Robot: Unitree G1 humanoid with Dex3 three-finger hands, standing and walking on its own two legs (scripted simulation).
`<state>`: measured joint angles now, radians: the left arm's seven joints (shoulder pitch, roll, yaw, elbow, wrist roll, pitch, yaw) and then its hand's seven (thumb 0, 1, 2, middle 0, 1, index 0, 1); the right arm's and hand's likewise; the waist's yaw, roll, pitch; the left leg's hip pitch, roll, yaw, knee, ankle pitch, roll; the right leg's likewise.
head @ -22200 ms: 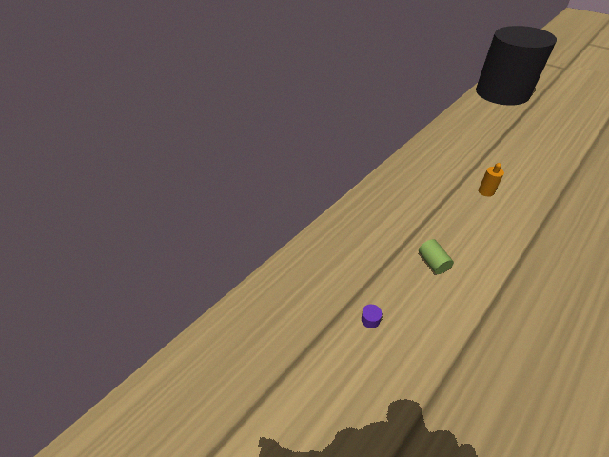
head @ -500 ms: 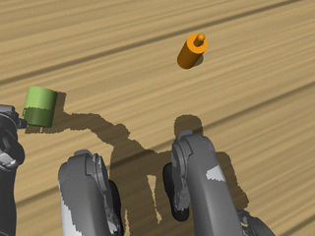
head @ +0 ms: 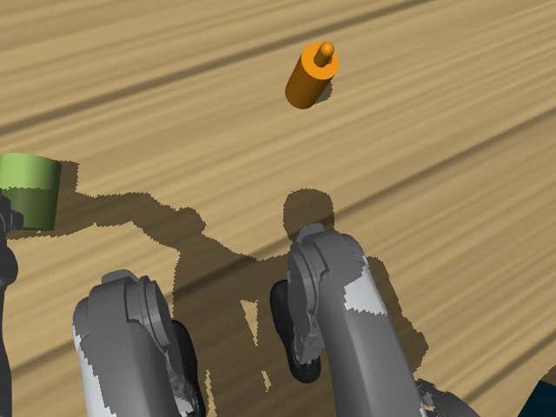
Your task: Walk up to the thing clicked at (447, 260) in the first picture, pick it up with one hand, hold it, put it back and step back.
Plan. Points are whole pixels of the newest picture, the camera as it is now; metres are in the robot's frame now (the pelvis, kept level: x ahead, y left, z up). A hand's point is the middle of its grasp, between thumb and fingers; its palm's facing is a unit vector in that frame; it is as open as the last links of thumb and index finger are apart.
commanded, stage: approach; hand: left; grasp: from above
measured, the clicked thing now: (28, 194) +0.48 +0.34 -0.29
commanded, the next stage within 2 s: rest palm in 0.32 s
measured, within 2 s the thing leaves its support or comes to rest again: neither
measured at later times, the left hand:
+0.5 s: hand (25, 162) +0.51 +0.31 -0.21, palm faces +0.12 -0.44 -0.89, open 13.9 cm
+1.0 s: hand (26, 187) +0.48 +0.33 -0.25, palm faces +0.10 -0.41 -0.90, open 13.8 cm
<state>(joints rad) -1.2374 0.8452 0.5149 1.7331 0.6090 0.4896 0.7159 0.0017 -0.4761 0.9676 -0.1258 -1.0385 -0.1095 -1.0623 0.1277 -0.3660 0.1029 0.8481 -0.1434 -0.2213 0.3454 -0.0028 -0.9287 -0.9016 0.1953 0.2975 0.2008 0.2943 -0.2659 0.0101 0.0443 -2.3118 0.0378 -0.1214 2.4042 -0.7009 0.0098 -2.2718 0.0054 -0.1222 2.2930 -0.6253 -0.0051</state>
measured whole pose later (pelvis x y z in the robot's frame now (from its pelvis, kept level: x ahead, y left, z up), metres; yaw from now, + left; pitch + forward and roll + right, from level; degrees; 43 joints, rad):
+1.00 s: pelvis +0.01 +0.01 -0.02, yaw -6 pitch +31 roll -14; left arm -1.36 1.05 0.43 1.73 0.41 0.49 0.91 0.00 -0.48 0.96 -0.03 -1.04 -0.08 -1.08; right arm 0.12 -0.44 0.30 0.71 -0.12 -0.21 0.52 0.00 -0.94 -0.91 0.19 0.30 0.20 0.29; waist -0.41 -0.10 0.21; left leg -2.36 0.03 -0.24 2.54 -0.76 0.00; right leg -2.27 0.02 -0.22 2.35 -0.64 0.00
